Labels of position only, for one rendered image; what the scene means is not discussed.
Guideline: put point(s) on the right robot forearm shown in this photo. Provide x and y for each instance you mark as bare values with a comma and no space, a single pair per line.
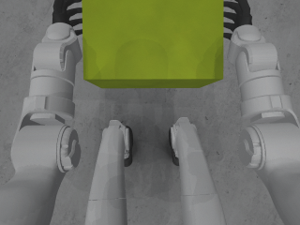
259,78

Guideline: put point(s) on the right robot upper arm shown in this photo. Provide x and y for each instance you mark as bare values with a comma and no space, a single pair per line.
273,151

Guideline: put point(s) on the right robot thigh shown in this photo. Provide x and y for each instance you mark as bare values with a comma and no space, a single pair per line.
200,202

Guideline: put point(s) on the left robot forearm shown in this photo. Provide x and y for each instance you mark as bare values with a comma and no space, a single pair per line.
52,81

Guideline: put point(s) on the robot left hand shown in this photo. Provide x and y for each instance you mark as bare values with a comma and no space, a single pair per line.
61,13

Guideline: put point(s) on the carton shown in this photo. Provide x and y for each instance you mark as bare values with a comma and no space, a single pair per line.
152,43

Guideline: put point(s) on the robot right hand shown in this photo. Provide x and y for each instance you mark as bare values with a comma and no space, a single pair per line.
241,17

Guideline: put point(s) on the right robot shin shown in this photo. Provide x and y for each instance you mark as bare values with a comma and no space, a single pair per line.
182,120

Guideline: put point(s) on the left robot upper arm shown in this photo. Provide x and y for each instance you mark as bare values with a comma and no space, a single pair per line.
41,155

